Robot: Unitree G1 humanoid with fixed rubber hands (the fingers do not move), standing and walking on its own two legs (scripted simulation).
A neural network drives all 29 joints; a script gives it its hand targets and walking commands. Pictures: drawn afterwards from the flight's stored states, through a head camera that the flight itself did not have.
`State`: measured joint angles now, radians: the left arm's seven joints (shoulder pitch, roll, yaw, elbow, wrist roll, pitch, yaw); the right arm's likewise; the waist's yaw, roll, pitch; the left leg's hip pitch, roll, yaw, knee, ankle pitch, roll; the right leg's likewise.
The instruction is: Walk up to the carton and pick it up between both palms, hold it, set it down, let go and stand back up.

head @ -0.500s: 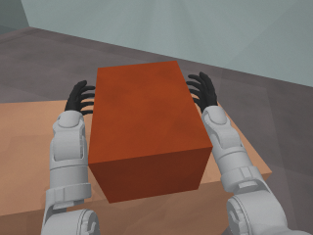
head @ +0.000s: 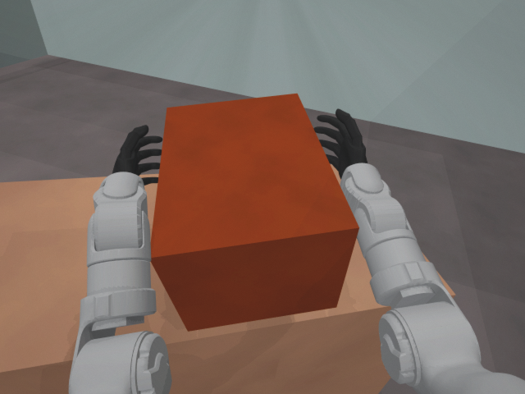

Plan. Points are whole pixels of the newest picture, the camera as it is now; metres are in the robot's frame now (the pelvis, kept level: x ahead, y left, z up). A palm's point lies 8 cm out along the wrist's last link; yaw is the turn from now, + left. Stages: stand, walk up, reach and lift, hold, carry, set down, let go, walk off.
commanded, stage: reach and lift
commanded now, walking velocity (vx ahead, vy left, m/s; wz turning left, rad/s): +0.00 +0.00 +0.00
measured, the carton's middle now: (247, 202) +0.39 -0.01 +0.14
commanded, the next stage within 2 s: hold in 0.42 s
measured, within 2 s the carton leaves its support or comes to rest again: neither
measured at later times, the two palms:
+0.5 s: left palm (127, 176) +0.36 +0.16 +0.22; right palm (354, 158) +0.37 -0.16 +0.24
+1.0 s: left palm (115, 173) +0.35 +0.17 +0.23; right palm (351, 137) +0.37 -0.14 +0.28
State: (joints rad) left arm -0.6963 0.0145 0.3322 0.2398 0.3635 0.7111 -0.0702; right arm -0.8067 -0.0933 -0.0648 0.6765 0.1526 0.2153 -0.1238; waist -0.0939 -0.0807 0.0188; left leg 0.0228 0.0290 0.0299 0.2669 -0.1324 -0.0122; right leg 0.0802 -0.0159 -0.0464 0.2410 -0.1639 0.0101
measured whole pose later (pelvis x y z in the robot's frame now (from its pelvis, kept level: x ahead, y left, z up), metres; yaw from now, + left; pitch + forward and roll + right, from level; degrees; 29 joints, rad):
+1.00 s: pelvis -0.01 +0.00 +0.00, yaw +0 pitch -8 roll +0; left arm -0.75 0.03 0.35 0.23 0.35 0.84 -0.07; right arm -0.96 -0.14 -0.04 0.73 0.25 0.39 -0.15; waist -0.08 -0.06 -0.04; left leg -0.03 0.03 0.03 0.28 -0.12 -0.02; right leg 0.03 -0.01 -0.05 0.26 -0.15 0.00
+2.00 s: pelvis +0.00 -0.01 +0.00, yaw +0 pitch -7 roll +0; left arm -0.78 0.06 0.36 0.25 0.32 0.87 -0.10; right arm -0.99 -0.16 0.01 0.68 0.31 0.50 -0.21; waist -0.08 -0.04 -0.10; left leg -0.04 0.04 0.03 0.28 -0.13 -0.02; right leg 0.02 0.00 -0.05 0.25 -0.16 0.00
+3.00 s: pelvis +0.01 +0.01 +0.00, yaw +1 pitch -10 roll +0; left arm -0.77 0.07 0.35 0.44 0.39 0.51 -0.11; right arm -0.77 0.00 -0.14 0.61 0.05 0.04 -0.18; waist -0.11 -0.10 0.08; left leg 0.05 0.02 0.02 0.30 -0.17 -0.01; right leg 0.13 -0.02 -0.05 0.24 -0.18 0.02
